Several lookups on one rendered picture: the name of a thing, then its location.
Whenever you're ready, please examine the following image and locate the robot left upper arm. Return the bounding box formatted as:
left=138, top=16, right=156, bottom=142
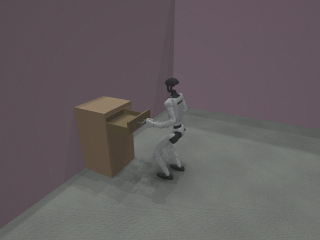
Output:
left=164, top=98, right=177, bottom=125

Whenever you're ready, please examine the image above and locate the robot left forearm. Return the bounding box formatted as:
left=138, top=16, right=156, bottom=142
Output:
left=152, top=119, right=174, bottom=129

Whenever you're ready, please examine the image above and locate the cabinet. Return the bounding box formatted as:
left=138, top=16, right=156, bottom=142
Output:
left=74, top=96, right=135, bottom=178

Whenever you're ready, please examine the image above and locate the left robot thigh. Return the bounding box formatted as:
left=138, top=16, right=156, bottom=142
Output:
left=154, top=132, right=180, bottom=156

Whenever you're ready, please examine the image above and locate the robot head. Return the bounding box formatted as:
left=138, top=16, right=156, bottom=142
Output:
left=165, top=78, right=180, bottom=98

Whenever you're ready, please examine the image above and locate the handle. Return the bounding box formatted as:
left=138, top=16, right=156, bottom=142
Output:
left=138, top=119, right=146, bottom=125

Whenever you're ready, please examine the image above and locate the robot right upper arm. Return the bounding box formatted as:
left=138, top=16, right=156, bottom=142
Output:
left=178, top=93, right=188, bottom=114

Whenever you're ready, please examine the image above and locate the left robot hand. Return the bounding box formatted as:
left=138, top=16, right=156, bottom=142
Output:
left=146, top=118, right=153, bottom=128

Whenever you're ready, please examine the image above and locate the drawer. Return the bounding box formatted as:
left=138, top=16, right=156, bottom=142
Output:
left=106, top=109, right=151, bottom=136

